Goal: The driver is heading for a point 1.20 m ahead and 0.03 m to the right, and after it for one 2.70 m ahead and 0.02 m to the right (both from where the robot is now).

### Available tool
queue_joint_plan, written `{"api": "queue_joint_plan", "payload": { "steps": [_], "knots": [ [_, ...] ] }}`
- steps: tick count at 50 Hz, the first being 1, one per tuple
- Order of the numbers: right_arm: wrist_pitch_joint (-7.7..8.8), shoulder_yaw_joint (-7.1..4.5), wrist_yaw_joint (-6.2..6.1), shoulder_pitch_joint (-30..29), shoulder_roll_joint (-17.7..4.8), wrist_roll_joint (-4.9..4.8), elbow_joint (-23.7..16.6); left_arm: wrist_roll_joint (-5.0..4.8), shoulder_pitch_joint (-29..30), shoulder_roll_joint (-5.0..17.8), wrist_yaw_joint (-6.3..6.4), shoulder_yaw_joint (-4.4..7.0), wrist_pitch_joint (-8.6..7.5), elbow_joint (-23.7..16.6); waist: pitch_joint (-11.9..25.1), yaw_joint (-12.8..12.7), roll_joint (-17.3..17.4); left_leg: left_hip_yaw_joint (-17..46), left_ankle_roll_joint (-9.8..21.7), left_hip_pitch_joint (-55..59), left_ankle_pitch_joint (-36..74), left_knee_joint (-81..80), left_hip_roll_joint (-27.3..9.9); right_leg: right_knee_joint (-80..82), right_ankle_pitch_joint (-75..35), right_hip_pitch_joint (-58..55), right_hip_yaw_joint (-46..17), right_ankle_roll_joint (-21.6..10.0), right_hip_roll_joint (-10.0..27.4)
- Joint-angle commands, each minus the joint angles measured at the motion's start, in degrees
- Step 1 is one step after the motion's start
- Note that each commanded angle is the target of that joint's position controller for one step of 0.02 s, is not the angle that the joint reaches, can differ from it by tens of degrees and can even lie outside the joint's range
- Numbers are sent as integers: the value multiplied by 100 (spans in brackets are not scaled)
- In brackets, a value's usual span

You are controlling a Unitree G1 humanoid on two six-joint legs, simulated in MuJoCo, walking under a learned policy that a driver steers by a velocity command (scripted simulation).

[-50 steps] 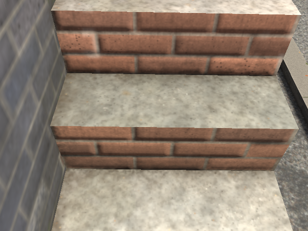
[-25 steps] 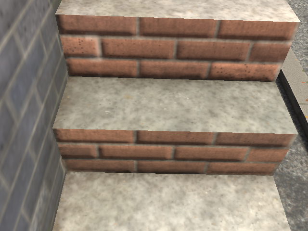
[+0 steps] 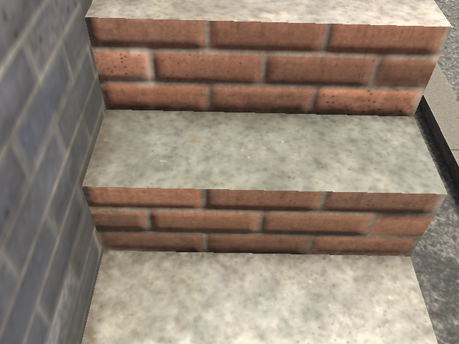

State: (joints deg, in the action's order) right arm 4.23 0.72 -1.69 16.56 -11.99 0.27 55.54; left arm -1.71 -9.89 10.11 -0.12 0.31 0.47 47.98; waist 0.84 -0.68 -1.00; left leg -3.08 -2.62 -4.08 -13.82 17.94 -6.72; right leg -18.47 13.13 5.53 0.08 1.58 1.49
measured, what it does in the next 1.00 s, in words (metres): stands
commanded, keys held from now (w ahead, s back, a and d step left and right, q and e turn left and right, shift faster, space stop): w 1.00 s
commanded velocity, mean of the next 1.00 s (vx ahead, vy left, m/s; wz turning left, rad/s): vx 0.50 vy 0.00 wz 0.00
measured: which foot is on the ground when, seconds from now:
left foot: down 0.00-1.00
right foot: down 0.00-1.00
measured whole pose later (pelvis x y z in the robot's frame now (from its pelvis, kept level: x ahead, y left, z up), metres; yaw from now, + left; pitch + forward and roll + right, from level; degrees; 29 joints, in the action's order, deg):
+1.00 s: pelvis -0.01 +0.00 +0.00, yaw +0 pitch +0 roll -1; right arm 4.5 0.3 -1.7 17.1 -9.9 0.1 55.4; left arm -1.9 -13.4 10.9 0.6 -0.2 0.1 47.6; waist 1.7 -1.0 -0.8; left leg -1.8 -2.2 -5.1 -13.6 18.8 -6.6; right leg -17.1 11.7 5.3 0.0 1.9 1.5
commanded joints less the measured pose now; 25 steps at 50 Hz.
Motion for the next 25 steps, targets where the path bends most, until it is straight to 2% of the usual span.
{"api": "queue_joint_plan", "payload": {
  "steps": [1,6,8,10,11,12,15,16,17,19,20,21,22,23,24,25],
  "knots": [
    [78,-110,12,166,-587,-18,-136,27,317,390,57,47,-25,-418,17,-6,39,76,711,-315,1348,-162,-156,90,-2263,-280,-302,-399,354],
    [85,-107,20,219,-625,-16,-47,11,190,415,83,35,31,-403,113,-39,9,66,670,-267,1390,-90,-157,66,-2221,-342,-248,-400,316],
    [73,-85,20,235,-590,35,-98,33,275,397,28,25,-13,-390,43,-4,12,49,657,-233,1522,-119,-140,178,-2170,-271,-240,-385,300],
    [69,-84,15,295,-615,34,-96,31,275,403,18,25,-21,-368,54,11,6,56,648,-193,1630,-120,-147,190,-2247,-289,-227,-370,309],
    [82,-43,34,210,-533,6,-141,38,363,419,57,58,24,-413,48,-9,-24,106,702,-191,1806,-156,-137,106,-2175,-308,-210,-343,262],
    [93,-18,61,172,-492,4,-157,32,345,433,66,62,30,-414,264,-23,17,150,726,-29,1993,-187,-129,58,-2195,-378,-226,-346,316],
    [93,-6,72,155,-516,22,-150,27,359,411,60,62,40,-402,156,-29,106,152,730,23,1942,-245,-128,109,-2003,-277,-252,-337,337],
    [51,16,69,233,-468,8,-89,23,297,351,8,60,100,-389,71,-85,-5,160,741,10,2032,-245,-149,124,-1996,-231,-219,-331,344],
    [36,97,94,91,-337,118,-212,21,489,228,-94,47,122,-405,87,-49,-118,211,700,-56,1922,-367,-182,220,-2006,-287,-243,-268,343],
    [24,113,103,40,-392,128,-255,38,506,270,-152,74,130,-374,32,-47,-57,204,667,-30,1866,-428,-173,314,-2092,-299,-266,-244,375],
    [-9,-256,151,567,-1148,98,-38,119,43,-9,-126,-155,84,-368,-240,-57,305,497,325,224,2623,-340,-329,560,-2685,-110,-586,-147,449],
    [-59,-191,222,779,-891,49,-93,107,461,-37,-300,-141,75,-476,33,96,-270,679,239,487,3034,-471,-422,385,-2340,-209,-436,-92,344],
    [-52,-235,251,703,-874,13,-115,148,447,-84,-340,-162,67,-520,113,1,-192,684,232,651,2909,-508,-434,457,-1948,-139,-421,-41,366],
    [-65,-325,261,460,-945,-5,-191,150,55,127,-308,-107,71,-481,251,-118,-109,777,245,698,2398,-568,-378,491,-1901,-217,-394,47,407],
    [-66,-401,196,411,-1004,99,-280,133,146,103,-264,-163,-31,-408,-37,-1,179,650,247,535,1650,-619,-351,712,-1908,-49,-475,15,469],
    [-68,-478,139,453,-959,100,-245,129,91,207,-177,-175,-65,-437,-274,11,196,561,246,370,1487,-655,-272,836,-1987,-16,-538,-45,530]
  ]
}}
